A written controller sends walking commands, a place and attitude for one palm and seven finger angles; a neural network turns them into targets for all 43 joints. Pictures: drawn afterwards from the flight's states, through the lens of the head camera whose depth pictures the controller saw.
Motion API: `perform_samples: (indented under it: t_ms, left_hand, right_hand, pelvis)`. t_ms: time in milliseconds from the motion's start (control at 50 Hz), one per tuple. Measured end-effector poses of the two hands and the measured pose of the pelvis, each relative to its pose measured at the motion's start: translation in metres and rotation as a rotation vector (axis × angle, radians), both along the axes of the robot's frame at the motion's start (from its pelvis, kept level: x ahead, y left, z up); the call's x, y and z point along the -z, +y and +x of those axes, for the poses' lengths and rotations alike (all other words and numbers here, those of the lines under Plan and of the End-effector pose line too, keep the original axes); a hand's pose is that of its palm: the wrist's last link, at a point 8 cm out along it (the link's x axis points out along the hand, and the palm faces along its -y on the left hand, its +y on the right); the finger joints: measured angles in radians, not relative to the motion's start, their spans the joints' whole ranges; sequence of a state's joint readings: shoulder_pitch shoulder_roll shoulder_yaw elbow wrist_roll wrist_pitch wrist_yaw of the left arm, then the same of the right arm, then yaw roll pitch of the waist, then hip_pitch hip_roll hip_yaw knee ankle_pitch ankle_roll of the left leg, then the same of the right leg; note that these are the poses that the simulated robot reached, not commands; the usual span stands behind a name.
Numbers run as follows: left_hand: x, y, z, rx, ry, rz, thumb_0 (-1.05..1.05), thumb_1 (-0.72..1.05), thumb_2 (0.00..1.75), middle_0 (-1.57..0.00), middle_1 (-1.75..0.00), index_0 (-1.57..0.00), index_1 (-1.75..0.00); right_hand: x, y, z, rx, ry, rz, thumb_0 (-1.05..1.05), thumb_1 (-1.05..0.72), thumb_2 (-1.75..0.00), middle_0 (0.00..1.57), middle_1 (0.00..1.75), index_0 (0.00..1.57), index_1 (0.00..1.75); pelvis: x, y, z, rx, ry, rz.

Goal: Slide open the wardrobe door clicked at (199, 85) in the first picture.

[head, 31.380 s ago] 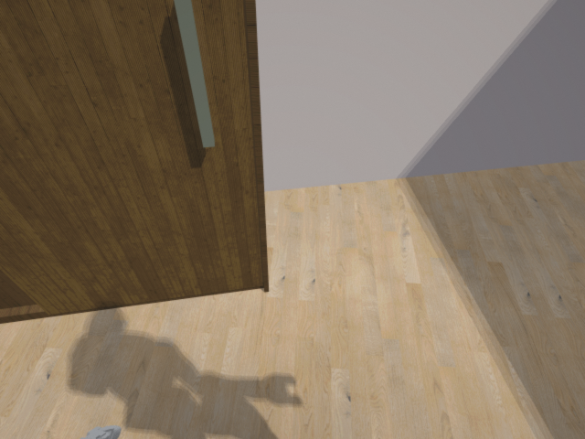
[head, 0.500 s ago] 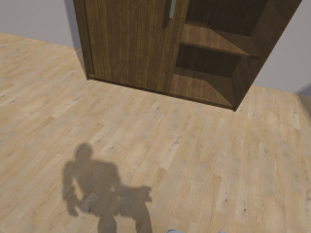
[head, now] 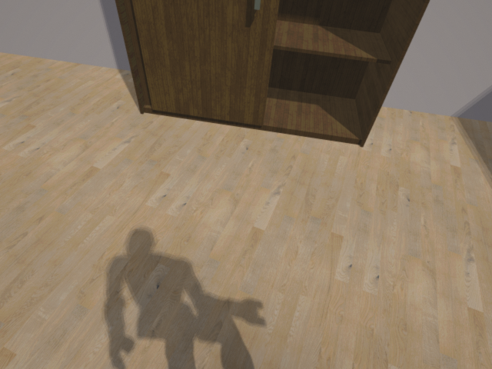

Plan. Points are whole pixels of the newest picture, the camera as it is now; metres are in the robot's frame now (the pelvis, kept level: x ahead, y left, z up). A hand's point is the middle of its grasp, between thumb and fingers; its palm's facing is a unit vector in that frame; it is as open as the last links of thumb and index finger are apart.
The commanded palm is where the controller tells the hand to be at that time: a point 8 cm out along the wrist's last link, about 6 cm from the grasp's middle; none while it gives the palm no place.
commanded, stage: relax the arm and regain balance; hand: right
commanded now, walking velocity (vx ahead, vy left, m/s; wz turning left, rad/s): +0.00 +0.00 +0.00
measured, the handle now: out of the picture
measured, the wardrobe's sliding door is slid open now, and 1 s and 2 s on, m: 0.67 0.67 0.67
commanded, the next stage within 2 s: step back with the hand held close in 0.72 s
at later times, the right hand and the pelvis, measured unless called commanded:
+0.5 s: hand out of the picture -0.09 -0.23 -0.15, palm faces +0.01 +0.96 -0.27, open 16.7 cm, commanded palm none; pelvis -0.07 -0.02 +0.01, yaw +0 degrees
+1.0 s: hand out of the picture +0.07 -0.30 +0.01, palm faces +0.24 +0.81 -0.54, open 13.6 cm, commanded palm +0.07 -0.29 +0.19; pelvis -0.07 -0.01 +0.00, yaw -1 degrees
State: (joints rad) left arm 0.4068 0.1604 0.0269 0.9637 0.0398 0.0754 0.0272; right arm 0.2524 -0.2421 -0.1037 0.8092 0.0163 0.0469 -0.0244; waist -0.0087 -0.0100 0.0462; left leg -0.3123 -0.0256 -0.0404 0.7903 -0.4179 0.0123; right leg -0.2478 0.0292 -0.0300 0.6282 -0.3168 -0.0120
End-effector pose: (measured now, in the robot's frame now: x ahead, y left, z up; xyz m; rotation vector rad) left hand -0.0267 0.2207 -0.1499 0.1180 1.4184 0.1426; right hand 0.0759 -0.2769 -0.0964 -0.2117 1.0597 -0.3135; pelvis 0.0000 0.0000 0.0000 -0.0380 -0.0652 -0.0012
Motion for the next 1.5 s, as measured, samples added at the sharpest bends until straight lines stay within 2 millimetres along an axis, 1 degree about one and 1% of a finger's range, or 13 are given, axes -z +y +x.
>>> perform_samples:
  t_ms: [200, 520, 760, 860, 920, 960, 1020, 1080, 1140, 1180, 1240, 1380, 1500]
  left_hand:
    - [-0.014, 0.000, 0.008, 0.002, -0.133, -0.010, 0.01, 0.92, 0.90, -0.20, -0.30, -0.20, -0.30]
    - [-0.020, -0.010, -0.040, 0.023, -0.061, 0.028, 0.01, 0.91, 0.90, -0.20, -0.30, -0.20, -0.30]
    - [-0.010, -0.031, -0.057, 0.002, 0.013, -0.013, 0.01, 0.91, 0.90, -0.20, -0.30, -0.20, -0.30]
    - [-0.012, -0.036, -0.044, -0.013, -0.018, -0.016, 0.01, 0.91, 0.90, -0.20, -0.30, -0.20, -0.30]
    - [-0.023, -0.023, -0.027, 0.007, -0.119, 0.093, 0.03, 0.94, 0.90, -0.21, -0.30, -0.20, -0.30]
    - [-0.033, -0.013, -0.004, 0.036, -0.206, 0.162, 0.03, 0.94, 0.90, -0.21, -0.30, -0.20, -0.30]
    - [-0.053, -0.002, 0.054, 0.137, -0.377, 0.184, 0.03, 0.93, 0.90, -0.21, -0.30, -0.20, -0.30]
    - [-0.082, -0.001, 0.128, 0.222, -0.644, 0.144, 0.03, 0.93, 0.90, -0.20, -0.30, -0.20, -0.30]
    - [-0.123, -0.003, 0.191, 0.167, -0.917, 0.081, 0.02, 0.92, 0.90, -0.20, -0.30, -0.20, -0.30]
    - [-0.146, -0.005, 0.215, 0.097, -1.034, 0.034, 0.02, 0.91, 0.90, -0.20, -0.30, -0.20, -0.30]
    - [-0.161, -0.010, 0.228, 0.043, -1.080, 0.004, 0.01, 0.91, 0.90, -0.20, -0.30, -0.20, -0.30]
    - [-0.123, -0.023, 0.195, 0.155, -0.782, 0.120, 0.01, 0.91, 0.90, -0.20, -0.30, -0.20, -0.30]
    - [-0.093, -0.058, 0.151, 0.247, -0.568, 0.106, 0.01, 0.90, 0.90, -0.20, -0.30, -0.20, -0.30]
  right_hand:
    - [-0.001, -0.015, -0.097, -0.015, 0.205, -0.045, 0.05, 0.56, -0.28, 0.16, 0.30, 0.15, 0.30]
    - [0.023, 0.006, -0.172, -0.044, 0.365, 0.092, -0.04, 0.57, -0.27, 0.16, 0.30, 0.15, 0.30]
    - [0.032, 0.035, -0.186, -0.005, 0.393, 0.164, -0.04, 0.52, -0.28, 0.15, 0.30, 0.15, 0.30]
    - [0.035, 0.047, -0.180, -0.034, 0.414, 0.197, -0.03, 0.51, -0.29, 0.15, 0.30, 0.15, 0.30]
    - [-0.005, 0.014, -0.142, -0.137, 0.295, 0.041, -0.17, 0.44, -0.34, 0.17, 0.30, 0.17, 0.30]
    - [-0.063, -0.026, -0.094, -0.118, -0.028, -0.135, -0.22, 0.30, -0.41, 0.19, 0.30, 0.18, 0.31]
    - [-0.195, -0.066, -0.009, -0.114, -0.647, -0.445, -0.20, -0.05, -0.56, 0.20, 0.30, 0.19, 0.31]
    - [-0.342, -0.052, 0.035, -0.132, -1.359, -0.652, -0.14, -0.38, -0.68, 0.20, 0.30, 0.19, 0.30]
    - [-0.412, -0.013, 0.045, -0.289, -1.762, -0.740, -0.09, -0.61, -0.77, 0.19, 0.29, 0.19, 0.30]
    - [-0.412, 0.003, 0.060, -0.419, -1.759, -0.705, -0.07, -0.71, -0.81, 0.19, 0.29, 0.18, 0.30]
    - [-0.374, 0.003, 0.081, -0.520, -1.539, -0.598, -0.04, -0.80, -0.85, 0.19, 0.29, 0.19, 0.30]
    - [-0.262, -0.041, 0.054, -0.323, -1.069, -0.392, 0.00, -0.87, -0.89, 0.21, 0.30, 0.21, 0.31]
    - [-0.278, -0.061, 0.042, -0.236, -1.203, -0.428, 0.02, -0.88, -0.89, 0.22, 0.30, 0.21, 0.31]
  pelvis:
    - [-0.012, -0.004, -0.043, 0.003, 0.042, 0.021]
    - [-0.014, -0.019, -0.073, -0.005, 0.044, 0.033]
    - [-0.011, -0.022, -0.071, -0.009, 0.037, 0.012]
    - [-0.011, -0.025, -0.064, -0.005, 0.064, 0.035]
    - [-0.005, -0.023, -0.064, -0.046, 0.047, 0.029]
    - [-0.003, -0.017, -0.065, -0.024, 0.029, 0.029]
    - [-0.005, -0.006, -0.065, 0.049, 0.009, 0.033]
    - [-0.007, -0.003, -0.061, 0.080, -0.005, 0.049]
    - [-0.008, -0.006, -0.050, 0.042, 0.040, 0.057]
    - [-0.010, -0.010, -0.045, 0.022, 0.065, 0.049]
    - [-0.015, -0.013, -0.038, 0.000, 0.083, 0.021]
    - [-0.016, -0.028, -0.030, -0.010, 0.092, 0.042]
    - [-0.018, -0.045, -0.038, -0.002, 0.042, 0.045]
